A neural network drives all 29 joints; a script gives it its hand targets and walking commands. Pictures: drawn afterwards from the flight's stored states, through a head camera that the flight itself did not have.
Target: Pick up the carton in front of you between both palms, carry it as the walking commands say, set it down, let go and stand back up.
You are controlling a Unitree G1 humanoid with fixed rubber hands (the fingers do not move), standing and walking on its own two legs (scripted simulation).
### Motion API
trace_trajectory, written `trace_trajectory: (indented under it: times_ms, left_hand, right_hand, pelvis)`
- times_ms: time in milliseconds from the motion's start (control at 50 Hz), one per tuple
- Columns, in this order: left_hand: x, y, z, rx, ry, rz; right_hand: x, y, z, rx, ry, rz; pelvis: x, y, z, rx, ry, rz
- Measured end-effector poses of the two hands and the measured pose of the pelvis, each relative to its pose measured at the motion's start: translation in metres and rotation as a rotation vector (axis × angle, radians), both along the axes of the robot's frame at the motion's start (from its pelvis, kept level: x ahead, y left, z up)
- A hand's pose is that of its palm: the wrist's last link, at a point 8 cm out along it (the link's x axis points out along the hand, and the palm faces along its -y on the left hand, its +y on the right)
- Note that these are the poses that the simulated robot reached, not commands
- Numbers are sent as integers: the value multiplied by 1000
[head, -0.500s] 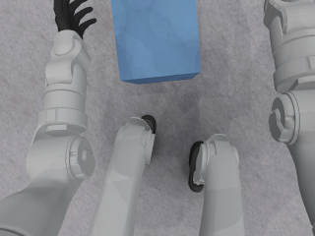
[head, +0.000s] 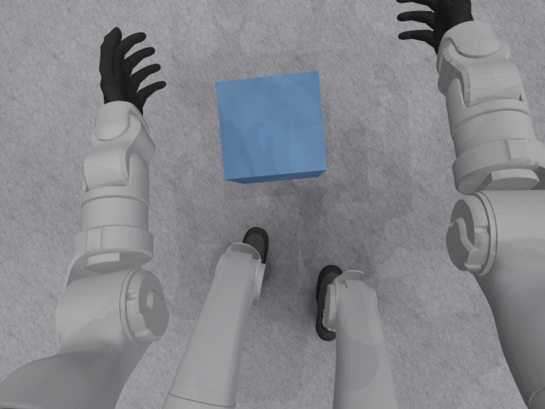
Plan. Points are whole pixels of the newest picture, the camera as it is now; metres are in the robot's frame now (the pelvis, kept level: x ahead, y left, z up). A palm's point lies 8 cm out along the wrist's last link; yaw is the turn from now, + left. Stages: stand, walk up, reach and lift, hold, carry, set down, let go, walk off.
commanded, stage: let go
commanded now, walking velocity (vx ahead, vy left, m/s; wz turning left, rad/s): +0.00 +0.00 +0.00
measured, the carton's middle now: (274, 136) +0.49 +0.11 -0.49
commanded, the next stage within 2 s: stand in 1.46 s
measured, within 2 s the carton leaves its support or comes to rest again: neither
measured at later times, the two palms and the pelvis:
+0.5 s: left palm (40, 180) +0.33 +0.27 +0.03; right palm (526, 168) +0.42 -0.15 +0.01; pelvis +0.05 +0.02 +0.11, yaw -2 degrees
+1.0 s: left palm out of the picture +0.25 +0.24 +0.09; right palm out of the picture +0.29 -0.22 +0.09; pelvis +0.10 +0.00 +0.16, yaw +2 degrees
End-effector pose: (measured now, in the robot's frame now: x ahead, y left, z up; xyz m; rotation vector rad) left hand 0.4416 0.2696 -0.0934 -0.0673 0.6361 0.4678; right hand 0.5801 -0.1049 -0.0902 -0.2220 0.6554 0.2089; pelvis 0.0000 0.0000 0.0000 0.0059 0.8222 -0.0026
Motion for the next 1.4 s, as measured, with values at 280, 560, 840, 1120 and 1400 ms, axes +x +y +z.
trace_trajectory:
  times_ms: [280,560,840,1120,1400]
  left_hand:
    - [-44,-14,57,41,100,-247]
    - [-126,1,133,51,176,-409]
    - [-194,-18,182,39,193,-373]
    - [-181,-45,189,53,173,-418]
    - [-190,-25,191,98,220,-373]
  right_hand:
    - [-80,-28,49,-59,11,-172]
    - [-177,-51,115,-67,35,-257]
    - [-248,-88,156,-73,68,-234]
    - [-310,-136,187,-81,104,-261]
    - [-314,-123,185,-71,88,-271]
  pelvis:
    - [26,11,68,-23,-102,-13]
    - [62,26,123,-24,-388,-2]
    - [95,14,154,8,-646,20]
    - [105,-11,164,24,-822,19]
    - [100,-3,160,26,-879,29]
